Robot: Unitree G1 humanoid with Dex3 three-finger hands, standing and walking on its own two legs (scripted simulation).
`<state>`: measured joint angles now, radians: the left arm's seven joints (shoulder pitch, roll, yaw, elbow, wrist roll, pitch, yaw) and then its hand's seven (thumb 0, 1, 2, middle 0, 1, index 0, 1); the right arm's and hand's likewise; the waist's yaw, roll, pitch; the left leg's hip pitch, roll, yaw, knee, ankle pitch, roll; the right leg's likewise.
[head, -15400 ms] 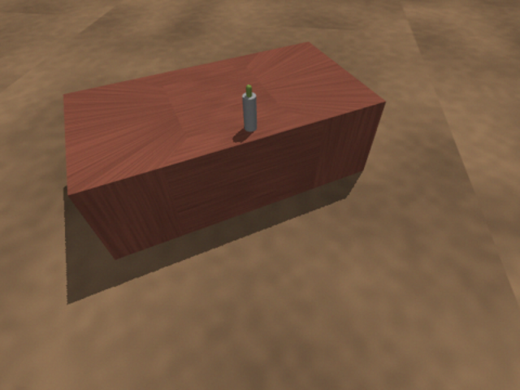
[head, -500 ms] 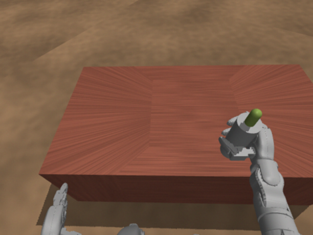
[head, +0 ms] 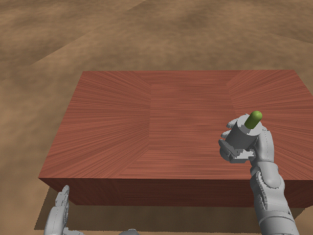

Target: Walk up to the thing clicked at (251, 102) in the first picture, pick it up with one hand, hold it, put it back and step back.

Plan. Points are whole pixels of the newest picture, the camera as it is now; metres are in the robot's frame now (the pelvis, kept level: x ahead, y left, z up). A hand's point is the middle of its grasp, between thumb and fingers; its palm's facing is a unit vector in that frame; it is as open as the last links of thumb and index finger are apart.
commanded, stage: hold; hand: right
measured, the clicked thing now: (241, 136) +0.33 -0.18 +0.08
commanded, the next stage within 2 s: crouch in 1.94 s
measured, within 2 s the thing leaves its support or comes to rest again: neither
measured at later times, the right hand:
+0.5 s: hand (233, 145) +0.32 -0.17 +0.05, palm faces +0.09 +1.00 +0.01, open 7.6 cm
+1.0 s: hand (234, 148) +0.32 -0.17 +0.05, palm faces +0.10 +1.00 +0.02, open 7.6 cm
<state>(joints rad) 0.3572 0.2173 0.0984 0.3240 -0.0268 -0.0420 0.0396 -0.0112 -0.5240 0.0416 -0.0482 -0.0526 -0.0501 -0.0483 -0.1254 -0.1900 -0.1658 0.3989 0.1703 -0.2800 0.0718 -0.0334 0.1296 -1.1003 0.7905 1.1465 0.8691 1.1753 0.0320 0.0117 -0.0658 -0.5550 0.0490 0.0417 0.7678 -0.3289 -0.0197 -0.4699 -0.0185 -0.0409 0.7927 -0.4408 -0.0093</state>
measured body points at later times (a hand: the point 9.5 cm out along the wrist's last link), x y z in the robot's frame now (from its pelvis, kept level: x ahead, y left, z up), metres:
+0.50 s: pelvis +0.00 +0.00 +0.00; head +0.03 +0.00 +0.45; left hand +0.15 +0.26 -0.05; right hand +0.31 -0.22 +0.06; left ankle +0.03 +0.13 -0.71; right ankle -0.02 -0.11 -0.71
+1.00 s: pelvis -0.01 +0.00 +0.00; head +0.03 -0.01 +0.45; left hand +0.15 +0.26 -0.05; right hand +0.31 -0.22 +0.05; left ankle +0.03 +0.13 -0.71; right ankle -0.02 -0.11 -0.71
